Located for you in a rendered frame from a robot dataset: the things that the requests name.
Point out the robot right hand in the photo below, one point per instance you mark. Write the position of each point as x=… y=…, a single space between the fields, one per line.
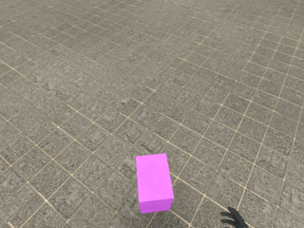
x=237 y=221

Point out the carton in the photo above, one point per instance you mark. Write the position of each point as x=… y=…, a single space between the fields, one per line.
x=155 y=190

